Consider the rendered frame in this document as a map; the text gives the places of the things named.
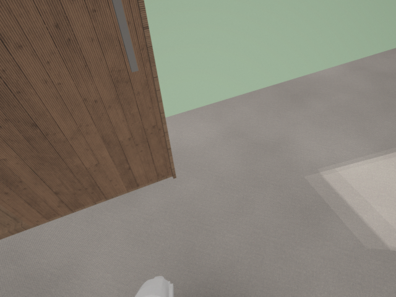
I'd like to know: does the handle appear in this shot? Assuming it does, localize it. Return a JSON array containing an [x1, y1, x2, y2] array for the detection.
[[112, 0, 138, 72]]

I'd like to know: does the wardrobe door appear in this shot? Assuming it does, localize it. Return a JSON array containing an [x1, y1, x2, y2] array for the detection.
[[0, 205, 23, 230], [0, 0, 172, 226]]

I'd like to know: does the left robot thigh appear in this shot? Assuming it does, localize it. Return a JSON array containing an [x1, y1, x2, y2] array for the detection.
[[135, 278, 174, 297]]

